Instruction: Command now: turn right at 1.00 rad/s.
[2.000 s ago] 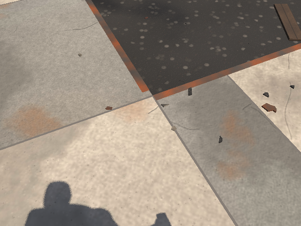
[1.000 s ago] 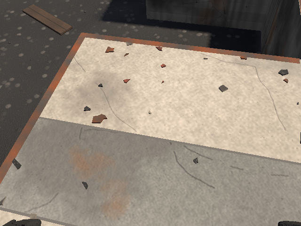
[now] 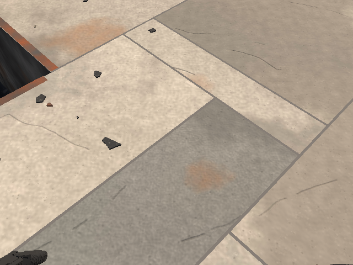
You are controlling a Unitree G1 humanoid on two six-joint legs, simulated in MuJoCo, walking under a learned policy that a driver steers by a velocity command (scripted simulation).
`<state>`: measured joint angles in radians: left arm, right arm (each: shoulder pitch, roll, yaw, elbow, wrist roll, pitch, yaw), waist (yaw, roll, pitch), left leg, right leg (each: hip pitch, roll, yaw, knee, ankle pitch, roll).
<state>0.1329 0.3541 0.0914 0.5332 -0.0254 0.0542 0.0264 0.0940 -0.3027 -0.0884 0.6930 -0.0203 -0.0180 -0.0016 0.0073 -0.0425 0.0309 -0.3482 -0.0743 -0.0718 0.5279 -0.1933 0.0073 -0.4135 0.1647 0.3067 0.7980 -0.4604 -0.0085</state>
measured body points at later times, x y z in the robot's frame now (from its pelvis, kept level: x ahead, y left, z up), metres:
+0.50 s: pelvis +0.01 -0.05 +0.00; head +0.06 -0.11 +0.45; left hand +0.30 +0.13 -0.06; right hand +0.02 -0.39 -0.11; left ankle +0.04 +0.10 -0.65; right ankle -0.02 -0.15 -0.73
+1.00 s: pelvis +0.11 -0.04 -0.01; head +0.15 -0.01 +0.44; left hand +0.29 +0.24 -0.12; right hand +0.20 -0.35 -0.08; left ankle +0.09 +0.06 -0.73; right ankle -0.02 -0.15 -0.71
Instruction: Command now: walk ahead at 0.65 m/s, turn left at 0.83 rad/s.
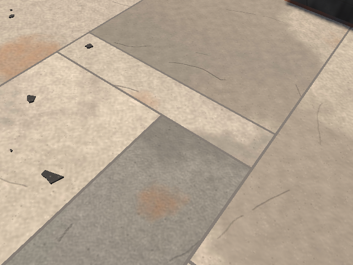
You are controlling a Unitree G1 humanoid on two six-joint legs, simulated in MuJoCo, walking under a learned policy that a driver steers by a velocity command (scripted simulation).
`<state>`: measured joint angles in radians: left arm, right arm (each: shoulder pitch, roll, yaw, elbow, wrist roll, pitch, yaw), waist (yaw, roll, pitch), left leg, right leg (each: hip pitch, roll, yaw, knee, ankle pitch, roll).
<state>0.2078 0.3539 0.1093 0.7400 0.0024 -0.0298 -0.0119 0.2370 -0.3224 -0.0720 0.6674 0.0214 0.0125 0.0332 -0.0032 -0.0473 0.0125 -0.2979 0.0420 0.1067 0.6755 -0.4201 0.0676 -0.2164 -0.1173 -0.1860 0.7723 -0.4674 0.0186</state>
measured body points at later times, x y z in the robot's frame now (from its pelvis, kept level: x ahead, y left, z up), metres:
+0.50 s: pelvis +0.38 +0.03 -0.01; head +0.41 +0.04 +0.44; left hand +0.44 +0.32 -0.14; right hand +0.48 -0.23 -0.12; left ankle +0.19 +0.15 -0.58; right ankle +0.44 +0.01 -0.72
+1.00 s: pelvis +0.79 +0.04 +0.02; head +0.84 +0.00 +0.46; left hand +1.03 +0.24 -0.09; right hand +0.79 -0.26 -0.10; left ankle +0.89 +0.11 -0.72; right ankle +0.70 -0.07 -0.62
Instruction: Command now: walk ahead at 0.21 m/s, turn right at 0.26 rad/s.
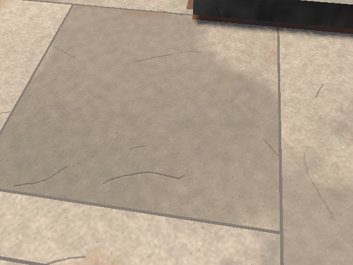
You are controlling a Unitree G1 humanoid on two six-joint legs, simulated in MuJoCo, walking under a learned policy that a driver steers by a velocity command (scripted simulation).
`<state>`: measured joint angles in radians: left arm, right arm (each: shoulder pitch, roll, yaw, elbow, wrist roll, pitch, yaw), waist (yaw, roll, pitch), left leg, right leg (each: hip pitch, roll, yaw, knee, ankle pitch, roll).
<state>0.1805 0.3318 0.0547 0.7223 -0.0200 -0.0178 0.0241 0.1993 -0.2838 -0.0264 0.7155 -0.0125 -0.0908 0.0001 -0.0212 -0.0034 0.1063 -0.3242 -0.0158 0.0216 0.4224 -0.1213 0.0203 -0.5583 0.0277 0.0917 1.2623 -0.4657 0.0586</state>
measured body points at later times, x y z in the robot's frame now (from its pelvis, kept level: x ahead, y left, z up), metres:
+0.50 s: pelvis +0.16 +0.02 +0.01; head +0.16 +0.04 +0.46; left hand +0.18 +0.33 -0.10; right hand +0.36 -0.22 -0.08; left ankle +0.19 +0.18 -0.66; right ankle +0.17 -0.13 -0.74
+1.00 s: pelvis +0.43 +0.23 -0.02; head +0.45 +0.24 +0.43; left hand +0.53 +0.50 -0.14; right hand +0.43 -0.03 -0.15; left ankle +0.23 +0.21 -0.74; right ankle +0.63 +0.20 -0.68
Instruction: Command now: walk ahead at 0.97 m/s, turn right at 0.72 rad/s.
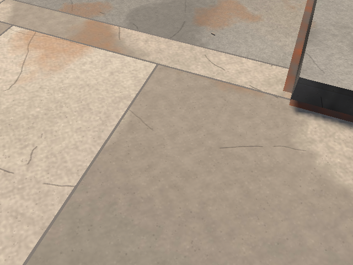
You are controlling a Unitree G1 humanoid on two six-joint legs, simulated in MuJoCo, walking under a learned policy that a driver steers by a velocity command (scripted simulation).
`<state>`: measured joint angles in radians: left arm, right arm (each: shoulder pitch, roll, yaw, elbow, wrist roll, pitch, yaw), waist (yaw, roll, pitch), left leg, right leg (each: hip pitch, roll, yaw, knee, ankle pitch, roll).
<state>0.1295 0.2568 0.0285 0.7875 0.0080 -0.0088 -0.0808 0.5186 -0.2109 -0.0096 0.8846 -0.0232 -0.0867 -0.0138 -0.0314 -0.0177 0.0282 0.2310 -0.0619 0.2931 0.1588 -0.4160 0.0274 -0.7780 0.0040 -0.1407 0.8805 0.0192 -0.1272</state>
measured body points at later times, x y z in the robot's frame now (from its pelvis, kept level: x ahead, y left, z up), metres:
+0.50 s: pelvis +0.37 +0.02 +0.00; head +0.40 +0.01 +0.45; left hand +0.47 +0.29 -0.12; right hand +0.51 -0.24 -0.11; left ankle +0.54 +0.08 -0.71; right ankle +0.23 -0.01 -0.70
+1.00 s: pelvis +0.53 -0.02 +0.01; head +0.55 -0.02 +0.46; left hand +0.57 +0.29 -0.08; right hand +0.80 -0.21 -0.06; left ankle +0.54 +0.07 -0.72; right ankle +0.62 -0.13 -0.72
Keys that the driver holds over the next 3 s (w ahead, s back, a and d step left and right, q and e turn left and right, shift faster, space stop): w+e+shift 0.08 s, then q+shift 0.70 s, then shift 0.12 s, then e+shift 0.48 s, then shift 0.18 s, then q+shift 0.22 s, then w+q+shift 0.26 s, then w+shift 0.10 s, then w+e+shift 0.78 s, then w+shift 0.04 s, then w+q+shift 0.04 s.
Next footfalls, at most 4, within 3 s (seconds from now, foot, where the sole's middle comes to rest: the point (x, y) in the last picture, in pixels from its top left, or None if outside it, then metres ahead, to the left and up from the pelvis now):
0.10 right None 0.25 -0.01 -0.76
0.50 left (157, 236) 0.58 0.07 -0.76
0.98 right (203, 216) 0.66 -0.11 -0.76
1.40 left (151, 239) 0.57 0.09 -0.76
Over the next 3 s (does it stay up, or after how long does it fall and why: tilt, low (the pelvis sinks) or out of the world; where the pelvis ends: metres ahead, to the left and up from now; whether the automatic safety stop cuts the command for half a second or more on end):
stays up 1.26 0.23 0.01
